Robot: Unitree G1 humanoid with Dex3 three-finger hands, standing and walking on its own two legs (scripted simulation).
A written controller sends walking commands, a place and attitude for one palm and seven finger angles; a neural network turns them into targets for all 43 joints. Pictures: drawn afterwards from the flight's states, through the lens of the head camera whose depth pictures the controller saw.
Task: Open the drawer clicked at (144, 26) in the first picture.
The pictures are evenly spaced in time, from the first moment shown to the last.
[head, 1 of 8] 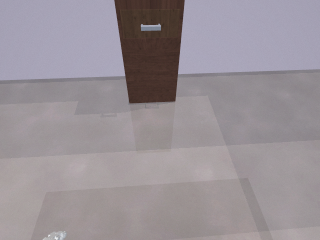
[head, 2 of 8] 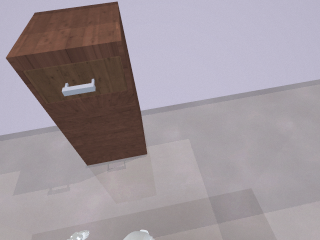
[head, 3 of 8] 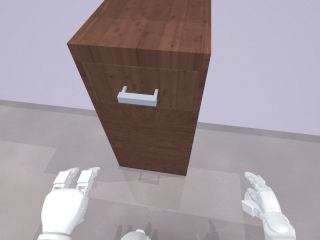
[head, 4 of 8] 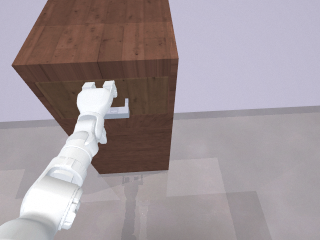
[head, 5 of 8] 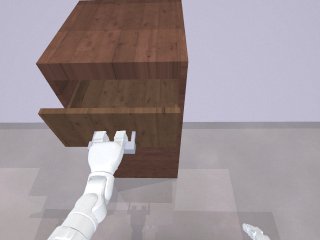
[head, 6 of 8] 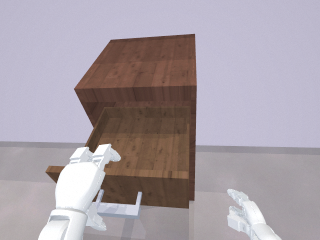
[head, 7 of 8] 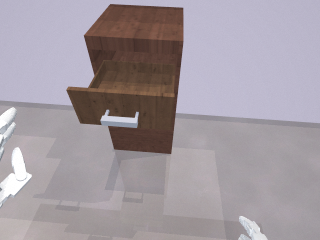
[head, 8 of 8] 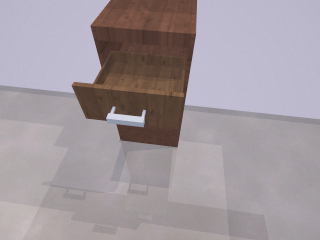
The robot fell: no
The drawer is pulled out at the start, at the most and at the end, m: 0.00 0.30 0.30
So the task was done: yes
